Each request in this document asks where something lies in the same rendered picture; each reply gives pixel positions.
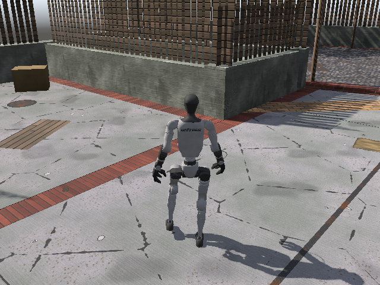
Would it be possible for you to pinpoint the robot left forearm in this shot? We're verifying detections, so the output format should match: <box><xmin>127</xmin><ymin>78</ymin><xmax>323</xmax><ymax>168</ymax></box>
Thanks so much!
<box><xmin>154</xmin><ymin>144</ymin><xmax>167</xmax><ymax>170</ymax></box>

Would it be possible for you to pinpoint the robot right forearm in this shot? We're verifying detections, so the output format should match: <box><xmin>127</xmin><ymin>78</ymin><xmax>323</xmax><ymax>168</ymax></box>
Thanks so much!
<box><xmin>213</xmin><ymin>143</ymin><xmax>224</xmax><ymax>165</ymax></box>

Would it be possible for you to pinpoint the robot left upper arm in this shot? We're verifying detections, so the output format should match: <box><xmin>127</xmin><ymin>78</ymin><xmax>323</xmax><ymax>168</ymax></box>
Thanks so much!
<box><xmin>162</xmin><ymin>119</ymin><xmax>179</xmax><ymax>153</ymax></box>

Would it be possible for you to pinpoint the robot left hand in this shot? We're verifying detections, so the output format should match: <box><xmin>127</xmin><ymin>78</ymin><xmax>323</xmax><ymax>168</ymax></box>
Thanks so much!
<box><xmin>152</xmin><ymin>168</ymin><xmax>166</xmax><ymax>183</ymax></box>

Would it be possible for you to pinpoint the humanoid robot torso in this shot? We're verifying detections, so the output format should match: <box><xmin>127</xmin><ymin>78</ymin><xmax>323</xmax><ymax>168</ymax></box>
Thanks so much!
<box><xmin>177</xmin><ymin>117</ymin><xmax>204</xmax><ymax>178</ymax></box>

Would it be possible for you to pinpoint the robot right upper arm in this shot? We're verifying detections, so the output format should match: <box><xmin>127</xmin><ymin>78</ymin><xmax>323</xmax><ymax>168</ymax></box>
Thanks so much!
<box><xmin>203</xmin><ymin>120</ymin><xmax>220</xmax><ymax>152</ymax></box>

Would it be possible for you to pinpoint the robot right hand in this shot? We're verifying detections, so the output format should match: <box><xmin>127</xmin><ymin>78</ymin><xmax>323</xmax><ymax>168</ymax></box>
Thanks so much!
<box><xmin>211</xmin><ymin>163</ymin><xmax>225</xmax><ymax>175</ymax></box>

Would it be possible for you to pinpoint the robot left foot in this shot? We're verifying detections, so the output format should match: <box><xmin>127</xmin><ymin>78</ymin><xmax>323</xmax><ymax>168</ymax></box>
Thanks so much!
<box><xmin>166</xmin><ymin>219</ymin><xmax>174</xmax><ymax>231</ymax></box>

